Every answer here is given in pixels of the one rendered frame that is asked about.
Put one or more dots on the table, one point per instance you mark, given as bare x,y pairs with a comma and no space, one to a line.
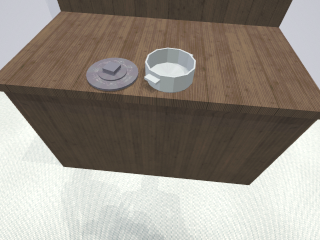
250,99

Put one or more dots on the pot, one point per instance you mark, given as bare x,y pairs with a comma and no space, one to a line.
170,70

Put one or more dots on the lid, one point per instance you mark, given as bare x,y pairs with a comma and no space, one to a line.
124,77

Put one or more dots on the knob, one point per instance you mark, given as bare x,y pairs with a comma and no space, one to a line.
111,67

